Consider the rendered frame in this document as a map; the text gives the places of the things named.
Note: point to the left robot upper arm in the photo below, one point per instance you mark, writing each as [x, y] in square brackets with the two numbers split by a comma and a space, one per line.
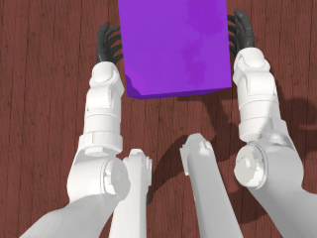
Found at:
[94, 187]

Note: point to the right robot hand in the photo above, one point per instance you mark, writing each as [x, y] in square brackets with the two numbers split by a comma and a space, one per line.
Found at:
[244, 37]

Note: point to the robot right forearm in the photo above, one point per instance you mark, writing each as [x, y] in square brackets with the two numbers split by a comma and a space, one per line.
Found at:
[258, 101]

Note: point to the robot thigh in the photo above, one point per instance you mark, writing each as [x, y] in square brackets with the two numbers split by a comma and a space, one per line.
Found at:
[215, 214]
[130, 215]

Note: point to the right robot upper arm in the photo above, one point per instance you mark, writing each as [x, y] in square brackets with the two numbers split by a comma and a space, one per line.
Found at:
[273, 175]

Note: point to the left robot hand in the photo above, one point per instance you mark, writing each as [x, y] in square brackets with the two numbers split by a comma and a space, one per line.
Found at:
[104, 52]

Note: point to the robot left forearm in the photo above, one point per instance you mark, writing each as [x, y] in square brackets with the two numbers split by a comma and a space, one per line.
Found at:
[102, 118]

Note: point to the left robot thigh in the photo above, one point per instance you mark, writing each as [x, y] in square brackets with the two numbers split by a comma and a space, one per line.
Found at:
[130, 215]

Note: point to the right robot thigh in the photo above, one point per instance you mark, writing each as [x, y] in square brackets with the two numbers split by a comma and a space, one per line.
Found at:
[215, 214]

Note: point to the carton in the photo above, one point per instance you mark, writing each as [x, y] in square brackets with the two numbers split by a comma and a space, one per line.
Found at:
[174, 48]

